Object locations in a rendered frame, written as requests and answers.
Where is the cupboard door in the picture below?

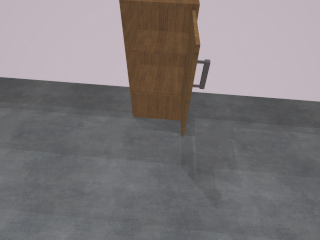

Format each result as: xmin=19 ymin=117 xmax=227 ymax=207
xmin=181 ymin=10 xmax=201 ymax=137

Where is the handle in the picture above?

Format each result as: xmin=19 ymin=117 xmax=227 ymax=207
xmin=193 ymin=59 xmax=211 ymax=89

